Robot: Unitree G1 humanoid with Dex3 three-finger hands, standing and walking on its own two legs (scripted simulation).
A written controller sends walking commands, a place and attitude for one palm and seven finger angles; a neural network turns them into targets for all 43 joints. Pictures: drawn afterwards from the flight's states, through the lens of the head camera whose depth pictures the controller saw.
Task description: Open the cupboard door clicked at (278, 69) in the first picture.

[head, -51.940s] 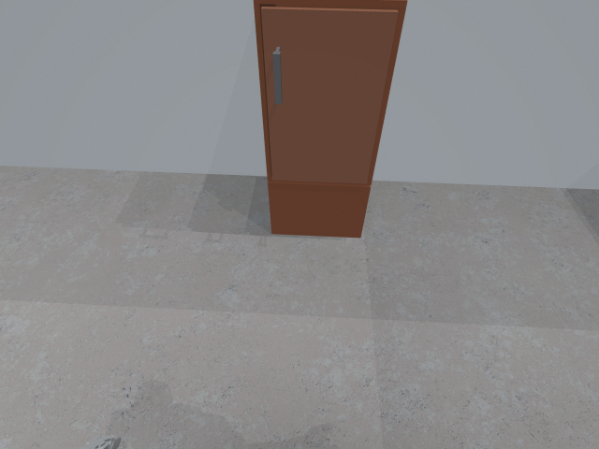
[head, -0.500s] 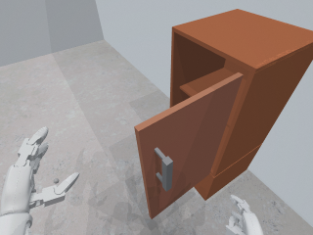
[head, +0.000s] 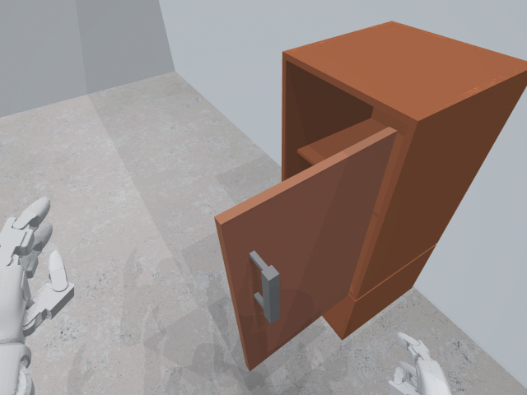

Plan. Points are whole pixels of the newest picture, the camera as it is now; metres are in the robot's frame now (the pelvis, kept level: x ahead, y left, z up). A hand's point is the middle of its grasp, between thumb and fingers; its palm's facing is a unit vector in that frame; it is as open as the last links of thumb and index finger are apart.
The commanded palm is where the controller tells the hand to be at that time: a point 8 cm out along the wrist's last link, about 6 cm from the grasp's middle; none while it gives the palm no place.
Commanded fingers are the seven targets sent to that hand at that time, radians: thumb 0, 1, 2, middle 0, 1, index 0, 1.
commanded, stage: draw the hand back to the body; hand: left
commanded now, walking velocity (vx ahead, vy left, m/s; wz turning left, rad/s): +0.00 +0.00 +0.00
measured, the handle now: (264, 288) +0.30 +0.05 -0.01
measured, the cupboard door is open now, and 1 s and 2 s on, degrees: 93 93 93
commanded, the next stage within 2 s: step back with the hand held close in 0.08 s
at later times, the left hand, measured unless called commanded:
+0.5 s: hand (69, 297) +0.17 +0.25 +0.14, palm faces +0.35 -0.79 -0.50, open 7.4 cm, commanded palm +0.11 +0.30 +0.17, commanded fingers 0.00 0.90 0.90 -0.20 -0.30 -0.20 -0.30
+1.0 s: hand out of the picture +0.09 +0.30 +0.15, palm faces +0.48 -0.72 -0.50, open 7.4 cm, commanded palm +0.03 +0.32 +0.17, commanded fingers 0.00 0.90 0.90 -0.20 -0.30 -0.20 -0.30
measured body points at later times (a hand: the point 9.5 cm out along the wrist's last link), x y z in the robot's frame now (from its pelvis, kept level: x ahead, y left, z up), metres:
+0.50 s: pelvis -0.03 +0.00 +0.00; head -0.02 -0.02 +0.45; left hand +0.15 +0.29 +0.17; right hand +0.15 -0.25 -0.09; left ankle -0.02 +0.10 -0.74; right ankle -0.02 -0.10 -0.74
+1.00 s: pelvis -0.10 +0.02 -0.02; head -0.08 +0.03 +0.43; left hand +0.06 +0.33 +0.18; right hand +0.08 -0.21 -0.10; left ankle -0.02 +0.10 -0.74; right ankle -0.05 -0.10 -0.74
